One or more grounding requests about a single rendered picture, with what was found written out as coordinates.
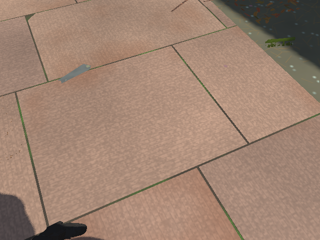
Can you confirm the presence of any robot left hand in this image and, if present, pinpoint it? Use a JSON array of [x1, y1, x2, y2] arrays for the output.
[[30, 221, 87, 240]]

